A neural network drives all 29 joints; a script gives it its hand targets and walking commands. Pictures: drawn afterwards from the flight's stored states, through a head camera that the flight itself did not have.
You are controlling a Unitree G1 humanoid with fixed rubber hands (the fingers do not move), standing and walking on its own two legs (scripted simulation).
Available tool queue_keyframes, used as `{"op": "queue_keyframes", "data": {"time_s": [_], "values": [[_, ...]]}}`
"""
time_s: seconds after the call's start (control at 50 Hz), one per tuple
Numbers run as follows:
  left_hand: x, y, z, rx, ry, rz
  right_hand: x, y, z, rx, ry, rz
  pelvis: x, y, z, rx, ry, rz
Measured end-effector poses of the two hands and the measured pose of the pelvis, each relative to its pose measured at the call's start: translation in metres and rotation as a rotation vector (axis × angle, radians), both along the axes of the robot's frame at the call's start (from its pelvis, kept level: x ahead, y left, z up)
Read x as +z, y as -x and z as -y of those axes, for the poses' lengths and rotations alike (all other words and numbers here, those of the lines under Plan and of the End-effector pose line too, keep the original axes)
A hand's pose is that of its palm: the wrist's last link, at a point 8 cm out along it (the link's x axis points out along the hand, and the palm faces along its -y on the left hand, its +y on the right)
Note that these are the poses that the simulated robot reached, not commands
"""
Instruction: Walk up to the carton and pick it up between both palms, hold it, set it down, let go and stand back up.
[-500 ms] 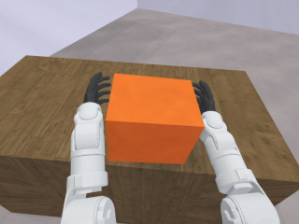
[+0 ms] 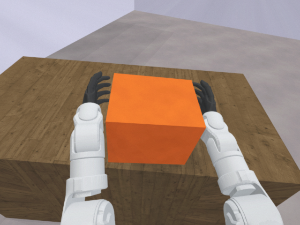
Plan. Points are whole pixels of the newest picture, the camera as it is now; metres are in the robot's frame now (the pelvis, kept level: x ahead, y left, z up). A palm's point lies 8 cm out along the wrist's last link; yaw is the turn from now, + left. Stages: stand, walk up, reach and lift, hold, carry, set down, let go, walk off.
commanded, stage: reach and lift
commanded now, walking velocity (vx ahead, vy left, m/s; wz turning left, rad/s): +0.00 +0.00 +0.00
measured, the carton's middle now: (150, 120) +0.35 -0.01 +0.12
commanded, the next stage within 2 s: hold in 0.34 s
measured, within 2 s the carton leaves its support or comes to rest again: neither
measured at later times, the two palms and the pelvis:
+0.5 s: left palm (89, 97) +0.37 +0.14 +0.19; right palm (207, 102) +0.36 -0.16 +0.17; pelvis -0.01 -0.01 +0.00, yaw +0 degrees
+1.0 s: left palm (88, 98) +0.36 +0.14 +0.20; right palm (207, 101) +0.36 -0.16 +0.17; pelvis +0.01 -0.01 +0.00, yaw +0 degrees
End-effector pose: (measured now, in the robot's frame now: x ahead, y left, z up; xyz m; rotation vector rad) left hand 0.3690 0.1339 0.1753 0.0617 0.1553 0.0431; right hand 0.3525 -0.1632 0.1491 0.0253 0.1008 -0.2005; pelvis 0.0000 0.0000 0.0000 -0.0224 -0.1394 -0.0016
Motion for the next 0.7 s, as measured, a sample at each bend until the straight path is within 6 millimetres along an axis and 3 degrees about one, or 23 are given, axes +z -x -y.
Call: {"op": "queue_keyframes", "data": {"time_s": [0.26,0.52,0.7], "values": [[0.01,0.002,0.009,0.008,0.006,0.003,0.008,0.0,0.009,0.006,0.0,0.005,0.0,0.001,0.006,-0.003,-0.003,0.013],[0.02,-0.001,-0.005,0.028,0.028,0.0,0.023,-0.009,-0.004,0.026,0.027,0.004,0.0,0.005,0.007,-0.001,-0.007,0.002],[0.026,-0.001,-0.014,0.06,0.029,0.026,0.036,-0.02,-0.012,0.059,0.017,0.031,0.0,-0.006,0.008,0.009,-0.001,0.0]]}}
